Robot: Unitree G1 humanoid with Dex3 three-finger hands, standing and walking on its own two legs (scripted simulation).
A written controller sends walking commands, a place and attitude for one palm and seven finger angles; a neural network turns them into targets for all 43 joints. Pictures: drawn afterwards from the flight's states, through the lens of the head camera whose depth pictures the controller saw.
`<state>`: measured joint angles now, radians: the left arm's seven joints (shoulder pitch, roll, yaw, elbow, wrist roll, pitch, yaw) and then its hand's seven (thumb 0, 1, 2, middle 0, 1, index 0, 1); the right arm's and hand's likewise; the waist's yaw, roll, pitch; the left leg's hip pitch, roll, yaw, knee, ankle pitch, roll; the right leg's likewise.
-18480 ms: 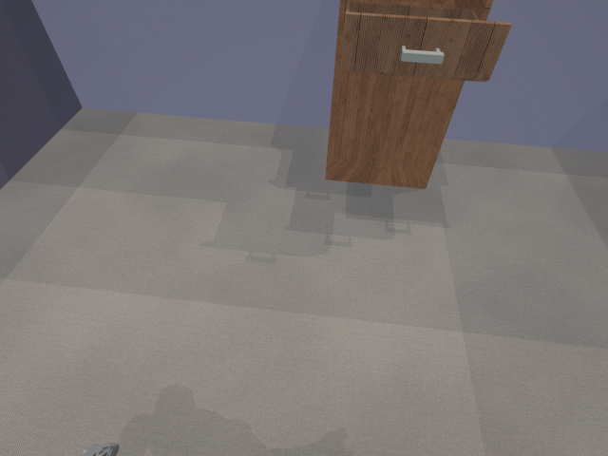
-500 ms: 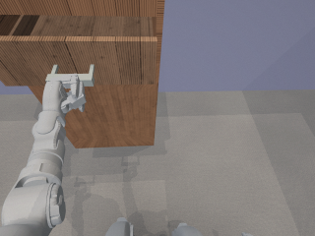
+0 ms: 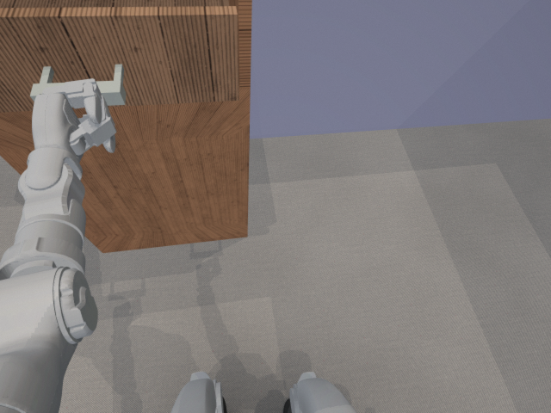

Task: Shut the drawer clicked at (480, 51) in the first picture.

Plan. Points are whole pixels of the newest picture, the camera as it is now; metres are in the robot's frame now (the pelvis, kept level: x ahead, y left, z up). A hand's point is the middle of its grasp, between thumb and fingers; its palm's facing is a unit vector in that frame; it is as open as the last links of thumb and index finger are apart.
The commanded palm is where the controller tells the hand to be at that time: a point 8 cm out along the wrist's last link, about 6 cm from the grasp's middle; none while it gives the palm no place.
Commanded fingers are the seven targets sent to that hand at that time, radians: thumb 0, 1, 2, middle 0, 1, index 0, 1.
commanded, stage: push the drawer shut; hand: left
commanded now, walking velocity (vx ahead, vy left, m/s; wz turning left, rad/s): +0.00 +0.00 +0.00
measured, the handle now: (82, 83) +0.59 +0.24 +0.09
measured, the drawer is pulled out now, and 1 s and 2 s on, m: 0.04 0.00 0.00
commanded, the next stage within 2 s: pull the fist back off the drawer in 0.88 s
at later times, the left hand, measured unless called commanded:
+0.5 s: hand (105, 102) +0.55 +0.20 +0.09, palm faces +0.07 -1.00 -0.02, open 2.9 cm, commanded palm +0.55 +0.23 +0.09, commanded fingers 0.00 0.90 0.90 -1.40 -1.60 -1.40 -1.60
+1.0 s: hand (99, 98) +0.55 +0.21 +0.09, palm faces +0.06 -1.00 -0.04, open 3.2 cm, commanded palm +0.59 +0.23 +0.09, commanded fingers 0.00 0.90 0.90 -1.40 -1.60 -1.40 -1.60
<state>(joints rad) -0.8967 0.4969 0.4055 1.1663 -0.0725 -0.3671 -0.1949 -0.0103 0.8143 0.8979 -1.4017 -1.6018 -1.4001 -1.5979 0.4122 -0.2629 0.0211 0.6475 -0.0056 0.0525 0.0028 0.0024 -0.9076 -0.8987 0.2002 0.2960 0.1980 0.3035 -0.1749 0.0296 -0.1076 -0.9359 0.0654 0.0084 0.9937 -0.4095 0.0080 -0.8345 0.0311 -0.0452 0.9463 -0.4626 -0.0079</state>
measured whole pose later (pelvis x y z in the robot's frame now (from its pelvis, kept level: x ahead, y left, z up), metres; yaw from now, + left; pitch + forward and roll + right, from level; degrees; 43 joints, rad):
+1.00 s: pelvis -0.03 +0.01 -0.02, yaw +0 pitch +25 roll -6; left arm -1.25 0.70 0.34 1.37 0.01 -0.29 -0.16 0.03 0.62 0.93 -1.40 -1.60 -1.40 -1.60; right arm 0.45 -0.27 0.09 0.67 -0.04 -0.02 -0.01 0.00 -0.91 -0.90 0.20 0.30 0.20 0.30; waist -0.28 0.04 -0.09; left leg -1.17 0.07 -0.05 1.10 -0.39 0.02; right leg -1.03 0.04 -0.10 1.01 -0.43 0.00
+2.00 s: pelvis +0.03 +0.01 +0.02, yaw -1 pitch +19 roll -3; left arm -0.62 0.42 0.39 0.79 -0.15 -0.26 -0.19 0.01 0.87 0.89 -1.40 -1.60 -1.40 -1.60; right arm 0.43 -0.25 0.00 0.59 0.02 0.11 0.04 0.00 -0.91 -0.90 0.20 0.30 0.20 0.30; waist -0.14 0.05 -0.13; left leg -0.80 0.07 0.03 0.90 -0.43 0.02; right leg -0.69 0.04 -0.02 0.82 -0.45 0.00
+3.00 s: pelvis +0.03 +0.00 +0.07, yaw +2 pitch -4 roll +0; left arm 0.53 0.33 0.28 -0.44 -0.08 -0.10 0.08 0.01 0.89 0.90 -1.41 -1.60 -1.40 -1.60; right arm 0.21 -0.24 0.01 0.61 0.00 -0.05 -0.07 0.01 -0.91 -0.90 0.20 0.30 0.20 0.30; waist 0.06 0.08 0.01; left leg -0.12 0.02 0.03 0.41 -0.22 0.00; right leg -0.02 0.01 -0.02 0.36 -0.27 -0.01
